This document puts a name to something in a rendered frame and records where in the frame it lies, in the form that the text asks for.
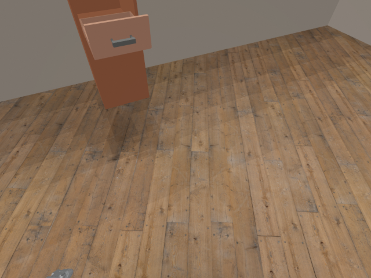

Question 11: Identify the drawer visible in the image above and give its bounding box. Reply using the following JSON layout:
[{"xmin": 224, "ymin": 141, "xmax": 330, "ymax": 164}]
[{"xmin": 79, "ymin": 11, "xmax": 152, "ymax": 60}]

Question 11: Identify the handle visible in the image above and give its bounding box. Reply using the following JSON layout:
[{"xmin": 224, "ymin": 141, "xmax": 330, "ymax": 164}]
[{"xmin": 111, "ymin": 35, "xmax": 136, "ymax": 47}]

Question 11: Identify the cabinet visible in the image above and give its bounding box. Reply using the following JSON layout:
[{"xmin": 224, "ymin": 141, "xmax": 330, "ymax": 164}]
[{"xmin": 67, "ymin": 0, "xmax": 149, "ymax": 109}]

